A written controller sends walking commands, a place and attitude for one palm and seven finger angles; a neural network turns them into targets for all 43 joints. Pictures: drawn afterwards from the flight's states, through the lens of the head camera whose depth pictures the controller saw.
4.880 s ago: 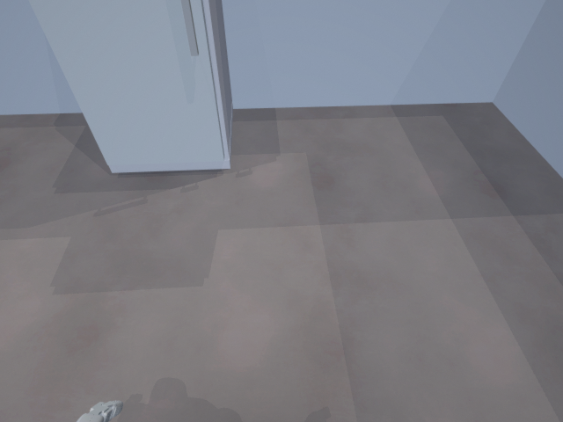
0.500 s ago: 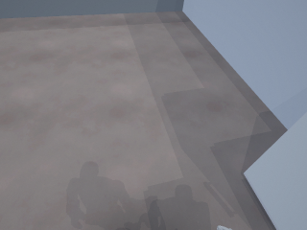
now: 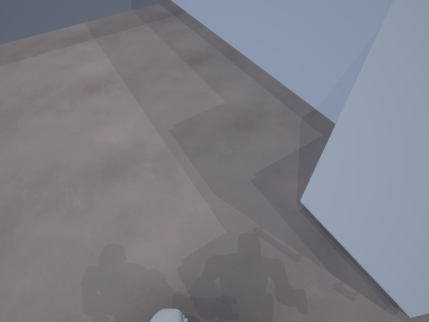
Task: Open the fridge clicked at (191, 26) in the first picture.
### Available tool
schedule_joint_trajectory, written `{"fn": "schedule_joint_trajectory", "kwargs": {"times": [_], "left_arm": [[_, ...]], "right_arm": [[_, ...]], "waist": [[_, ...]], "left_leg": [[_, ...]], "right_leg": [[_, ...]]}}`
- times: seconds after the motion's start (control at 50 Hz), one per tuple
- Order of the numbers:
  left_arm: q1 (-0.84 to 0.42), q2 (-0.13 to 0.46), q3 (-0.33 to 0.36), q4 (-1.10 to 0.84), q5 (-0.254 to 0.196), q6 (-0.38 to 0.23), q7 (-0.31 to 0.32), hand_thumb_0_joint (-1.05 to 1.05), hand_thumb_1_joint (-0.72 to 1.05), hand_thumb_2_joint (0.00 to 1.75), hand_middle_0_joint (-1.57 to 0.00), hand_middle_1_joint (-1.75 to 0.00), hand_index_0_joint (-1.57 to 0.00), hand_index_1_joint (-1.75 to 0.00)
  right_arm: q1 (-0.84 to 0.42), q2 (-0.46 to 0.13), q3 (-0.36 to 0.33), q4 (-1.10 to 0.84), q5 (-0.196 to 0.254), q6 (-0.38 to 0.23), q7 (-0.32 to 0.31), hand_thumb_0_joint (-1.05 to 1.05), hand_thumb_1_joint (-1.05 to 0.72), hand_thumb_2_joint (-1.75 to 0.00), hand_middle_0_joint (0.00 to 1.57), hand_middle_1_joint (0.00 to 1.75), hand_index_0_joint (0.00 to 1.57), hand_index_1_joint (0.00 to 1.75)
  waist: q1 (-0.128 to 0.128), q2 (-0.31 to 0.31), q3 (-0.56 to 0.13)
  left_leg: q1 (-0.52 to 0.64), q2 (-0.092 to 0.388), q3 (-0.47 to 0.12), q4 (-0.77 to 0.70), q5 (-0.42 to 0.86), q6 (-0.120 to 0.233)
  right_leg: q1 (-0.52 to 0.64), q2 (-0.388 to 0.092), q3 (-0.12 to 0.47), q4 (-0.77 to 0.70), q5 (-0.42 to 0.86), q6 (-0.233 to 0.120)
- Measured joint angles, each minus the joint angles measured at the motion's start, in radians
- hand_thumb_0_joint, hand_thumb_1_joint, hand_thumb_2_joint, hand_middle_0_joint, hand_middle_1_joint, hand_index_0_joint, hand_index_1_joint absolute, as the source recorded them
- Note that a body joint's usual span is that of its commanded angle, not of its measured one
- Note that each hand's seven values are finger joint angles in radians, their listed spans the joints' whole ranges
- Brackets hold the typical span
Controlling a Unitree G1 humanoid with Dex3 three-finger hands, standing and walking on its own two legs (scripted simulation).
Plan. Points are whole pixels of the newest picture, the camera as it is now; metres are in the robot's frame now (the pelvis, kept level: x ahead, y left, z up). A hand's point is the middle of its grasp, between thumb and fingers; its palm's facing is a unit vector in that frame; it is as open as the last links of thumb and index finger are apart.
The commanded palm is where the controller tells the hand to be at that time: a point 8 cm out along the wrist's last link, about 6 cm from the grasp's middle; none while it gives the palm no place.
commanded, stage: turn to face it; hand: right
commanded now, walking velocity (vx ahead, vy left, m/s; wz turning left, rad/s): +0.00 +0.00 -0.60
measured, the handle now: out of the picture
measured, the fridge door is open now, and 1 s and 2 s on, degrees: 0 0 0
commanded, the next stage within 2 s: take the last steps up to it in 1.36 s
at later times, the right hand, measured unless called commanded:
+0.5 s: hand out of the picture +0.00 -0.13 -0.15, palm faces +0.32 +0.90 -0.29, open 7.4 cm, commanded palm none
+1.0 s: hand out of the picture -0.11 -0.19 -0.17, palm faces +0.60 +0.75 -0.27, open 7.4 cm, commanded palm none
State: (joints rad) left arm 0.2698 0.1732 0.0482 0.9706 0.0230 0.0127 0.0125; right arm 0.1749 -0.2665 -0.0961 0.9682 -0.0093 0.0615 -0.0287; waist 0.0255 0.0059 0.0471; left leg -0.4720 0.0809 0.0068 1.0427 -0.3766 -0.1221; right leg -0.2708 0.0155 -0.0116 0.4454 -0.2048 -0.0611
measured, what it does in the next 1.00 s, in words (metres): steps on the spot, turning right: left foot, then right foot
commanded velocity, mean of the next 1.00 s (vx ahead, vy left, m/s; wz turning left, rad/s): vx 0.00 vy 0.00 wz -0.59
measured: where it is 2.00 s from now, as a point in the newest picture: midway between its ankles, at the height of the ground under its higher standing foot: outside the picture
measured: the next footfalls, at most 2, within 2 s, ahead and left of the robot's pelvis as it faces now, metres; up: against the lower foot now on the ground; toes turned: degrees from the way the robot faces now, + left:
left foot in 0.24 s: +0.03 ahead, +0.16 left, +0.00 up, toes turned -8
right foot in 0.74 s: -0.07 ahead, -0.06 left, +0.00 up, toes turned -35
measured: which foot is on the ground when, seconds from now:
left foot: up 0.00-0.22, down 0.24-0.74, up 0.76-1.00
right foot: down 0.00-0.24, up 0.26-0.72, down 0.74-1.00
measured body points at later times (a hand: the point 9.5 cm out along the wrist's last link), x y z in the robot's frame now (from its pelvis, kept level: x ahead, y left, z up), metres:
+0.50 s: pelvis -0.02 +0.08 +0.00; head +0.02 +0.11 +0.44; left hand +0.12 +0.32 -0.16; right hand -0.02 -0.17 -0.12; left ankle -0.01 +0.17 -0.74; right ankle -0.09 -0.08 -0.65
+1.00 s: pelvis -0.04 +0.04 +0.00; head -0.01 +0.00 +0.44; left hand +0.19 +0.18 -0.14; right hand -0.14 -0.23 -0.15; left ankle +0.04 +0.18 -0.67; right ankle -0.11 -0.04 -0.74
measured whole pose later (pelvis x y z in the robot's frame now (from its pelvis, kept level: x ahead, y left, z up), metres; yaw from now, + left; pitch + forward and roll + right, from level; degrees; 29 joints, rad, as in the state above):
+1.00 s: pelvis -0.04 +0.04 +0.00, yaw -36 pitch +1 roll +1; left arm 0.14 0.22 0.04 0.91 0.02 0.03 -0.01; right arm 0.18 -0.27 -0.07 0.91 -0.01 0.06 -0.01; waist -0.01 0.02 0.08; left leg -0.48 0.12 0.03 1.07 -0.40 -0.12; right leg -0.23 0.02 0.00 0.48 -0.27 -0.04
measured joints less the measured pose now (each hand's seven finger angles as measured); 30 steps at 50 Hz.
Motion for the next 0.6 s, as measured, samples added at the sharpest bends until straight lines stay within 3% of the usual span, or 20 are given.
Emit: {"fn": "schedule_joint_trajectory", "kwargs": {"times": [0.14, 0.22, 0.26, 0.3, 0.34, 0.4, 0.48, 0.6], "left_arm": [[-0.029, 0.042, 0.017, -0.016, 0.005, 0.021, -0.009, 0.00, 0.90, 0.90, -0.21, -0.30, -0.20, -0.30], [-0.039, 0.070, 0.032, -0.029, 0.003, 0.035, -0.014, 0.00, 0.90, 0.90, -0.21, -0.30, -0.20, -0.30], [-0.045, 0.090, 0.044, -0.032, -0.003, 0.044, -0.016, 0.00, 0.90, 0.90, -0.20, -0.30, -0.20, -0.30], [-0.050, 0.105, 0.053, -0.031, 0.003, 0.055, -0.018, 0.00, 0.90, 0.90, -0.20, -0.30, -0.20, -0.30], [-0.056, 0.115, 0.058, -0.031, 0.007, 0.061, -0.025, 0.00, 0.91, 0.90, -0.20, -0.30, -0.20, -0.30], [-0.061, 0.120, 0.059, -0.035, 0.007, 0.063, -0.033, 0.00, 0.91, 0.90, -0.20, -0.30, -0.20, -0.30], [-0.067, 0.118, 0.053, -0.027, 0.005, 0.074, -0.037, 0.00, 0.91, 0.90, -0.20, -0.30, -0.20, -0.30], [-0.114, 0.105, 0.037, -0.018, 0.000, 0.085, -0.039, 0.00, 0.91, 0.90, -0.20, -0.30, -0.20, -0.30]], "right_arm": [[-0.062, 0.030, 0.020, -0.044, 0.006, -0.003, 0.003, 0.01, -0.91, -0.90, 0.20, 0.30, 0.20, 0.30], [-0.072, 0.057, 0.039, -0.079, 0.011, -0.025, 0.005, 0.01, -0.90, -0.90, 0.20, 0.30, 0.20, 0.30], [-0.065, 0.076, 0.050, -0.088, 0.002, -0.040, 0.003, 0.00, -0.90, -0.90, 0.20, 0.30, 0.20, 0.30], [-0.046, 0.092, 0.064, -0.094, -0.001, -0.042, 0.002, 0.00, -0.90, -0.90, 0.20, 0.30, 0.21, 0.30], [-0.022, 0.102, 0.068, -0.092, 0.000, -0.041, 0.001, 0.00, -0.90, -0.89, 0.20, 0.30, 0.21, 0.30], [0.003, 0.106, 0.073, -0.085, -0.001, -0.045, 0.002, 0.00, -0.90, -0.89, 0.20, 0.30, 0.21, 0.30], [0.031, 0.106, 0.075, -0.077, -0.004, -0.051, 0.003, 0.01, -0.90, -0.89, 0.20, 0.30, 0.21, 0.30], [0.075, 0.089, 0.072, -0.059, -0.012, -0.049, 0.006, 0.00, -0.90, -0.89, 0.20, 0.30, 0.21, 0.30]], "waist": [[0.023, -0.025, 0.003], [0.028, -0.044, -0.003], [0.023, -0.068, -0.004], [0.022, -0.075, -0.005], [0.021, -0.073, -0.006], [0.023, -0.065, 0.005], [0.013, -0.052, 0.020], [-0.021, -0.034, 0.045]], "left_leg": [[0.077, -0.033, -0.008, -0.190, -0.042, 0.011], [0.182, -0.061, 0.003, -0.439, 0.036, 0.032], [0.206, -0.069, 0.032, -0.489, 0.061, 0.111], [0.218, -0.053, 0.060, -0.485, 0.058, 0.144], [0.243, -0.036, 0.083, -0.514, 0.068, 0.149], [0.271, -0.016, 0.119, -0.544, 0.081, 0.151], [0.286, 0.009, 0.173, -0.549, 0.076, 0.155], [0.274, 0.047, 0.240, -0.521, 0.058, 0.144]], "right_leg": [[-0.038, 0.030, 0.081, 0.016, 0.023, 0.026], [-0.080, 0.052, 0.132, 0.063, 0.020, 0.059], [-0.132, 0.051, 0.140, 0.183, -0.096, 0.080], [-0.200, 0.054, 0.110, 0.391, -0.206, 0.095], [-0.247, 0.039, 0.075, 0.564, -0.200, 0.110], [-0.274, -0.002, 0.043, 0.701, -0.151, 0.135], [-0.253, -0.045, 0.027, 0.707, -0.142, 0.157], [-0.172, -0.069, -0.016, 0.536, -0.201, 0.157]]}}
